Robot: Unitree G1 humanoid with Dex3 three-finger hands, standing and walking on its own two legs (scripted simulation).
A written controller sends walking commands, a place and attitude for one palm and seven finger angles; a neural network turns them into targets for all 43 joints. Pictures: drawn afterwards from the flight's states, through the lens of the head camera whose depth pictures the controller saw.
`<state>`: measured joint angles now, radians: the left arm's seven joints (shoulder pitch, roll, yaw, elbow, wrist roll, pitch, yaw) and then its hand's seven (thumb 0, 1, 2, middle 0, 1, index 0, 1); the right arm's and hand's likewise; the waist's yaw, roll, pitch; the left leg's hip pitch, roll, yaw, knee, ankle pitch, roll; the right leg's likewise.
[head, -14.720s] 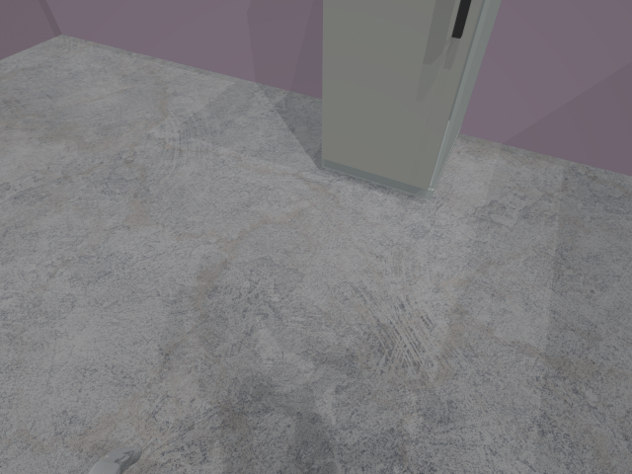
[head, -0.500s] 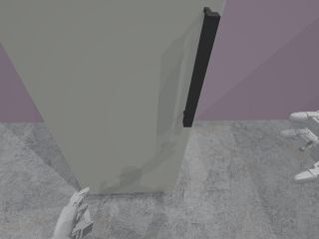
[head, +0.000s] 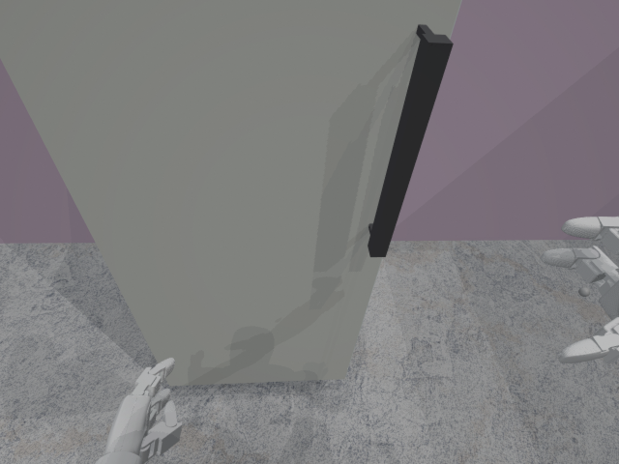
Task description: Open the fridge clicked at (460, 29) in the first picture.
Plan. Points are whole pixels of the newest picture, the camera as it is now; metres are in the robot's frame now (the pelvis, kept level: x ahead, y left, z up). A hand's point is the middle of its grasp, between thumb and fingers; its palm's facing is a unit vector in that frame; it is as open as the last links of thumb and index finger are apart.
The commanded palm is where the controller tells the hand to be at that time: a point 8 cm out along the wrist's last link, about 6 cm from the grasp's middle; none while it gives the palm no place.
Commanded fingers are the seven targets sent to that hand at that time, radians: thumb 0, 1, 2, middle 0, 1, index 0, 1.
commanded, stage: move the hooked fingers beside the handle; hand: right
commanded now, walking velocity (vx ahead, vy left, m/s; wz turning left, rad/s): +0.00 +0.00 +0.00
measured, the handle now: (396, 160) +0.49 -0.10 +0.17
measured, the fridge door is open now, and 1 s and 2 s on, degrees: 0 0 0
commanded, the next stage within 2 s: none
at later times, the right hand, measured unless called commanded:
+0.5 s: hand (532, 251) +0.34 -0.25 +0.16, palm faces -0.04 +1.00 -0.06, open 14.0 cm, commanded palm +0.31 -0.29 +0.17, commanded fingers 0.00 0.50 -0.30 0.30 1.20 0.30 1.20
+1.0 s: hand (480, 224) +0.38 -0.20 +0.15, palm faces -0.07 +1.00 -0.03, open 14.0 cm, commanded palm +0.36 -0.25 +0.16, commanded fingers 0.00 0.50 -0.30 0.30 1.20 0.30 1.20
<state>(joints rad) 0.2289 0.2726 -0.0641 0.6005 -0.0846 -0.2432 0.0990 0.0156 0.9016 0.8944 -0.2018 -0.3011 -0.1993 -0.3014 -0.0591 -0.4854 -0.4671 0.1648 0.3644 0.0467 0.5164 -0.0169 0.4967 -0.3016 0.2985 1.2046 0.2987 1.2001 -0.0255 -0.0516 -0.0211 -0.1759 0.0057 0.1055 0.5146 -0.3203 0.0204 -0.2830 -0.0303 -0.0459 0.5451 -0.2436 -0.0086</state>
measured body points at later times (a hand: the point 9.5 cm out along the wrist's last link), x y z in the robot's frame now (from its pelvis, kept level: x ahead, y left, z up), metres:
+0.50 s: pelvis +0.01 -0.01 +0.00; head +0.01 +0.01 +0.45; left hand +0.17 +0.24 -0.08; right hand +0.33 -0.30 +0.16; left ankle -0.03 +0.10 -0.73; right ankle +0.03 -0.11 -0.73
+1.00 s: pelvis +0.01 -0.01 +0.00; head +0.01 +0.00 +0.45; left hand +0.16 +0.24 -0.09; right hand +0.38 -0.25 +0.16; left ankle -0.03 +0.10 -0.73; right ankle +0.03 -0.11 -0.73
